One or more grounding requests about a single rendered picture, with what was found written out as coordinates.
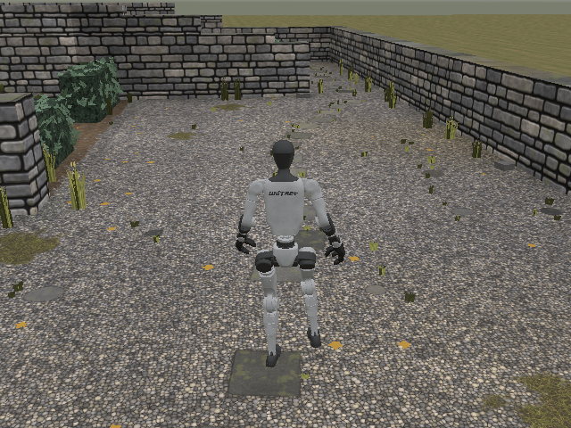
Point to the right robot upper arm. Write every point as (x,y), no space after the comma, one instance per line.
(311,186)

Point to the left robot upper arm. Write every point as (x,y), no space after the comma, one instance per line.
(251,202)

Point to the robot right thigh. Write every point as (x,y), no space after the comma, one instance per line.
(307,261)

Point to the left robot hand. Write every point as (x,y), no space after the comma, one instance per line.
(240,247)

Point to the left robot forearm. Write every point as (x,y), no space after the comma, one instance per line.
(243,231)

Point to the robot right foot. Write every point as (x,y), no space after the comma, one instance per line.
(314,340)

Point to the right robot hand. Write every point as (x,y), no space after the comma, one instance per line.
(337,251)

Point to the right robot forearm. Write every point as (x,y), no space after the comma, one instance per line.
(331,233)

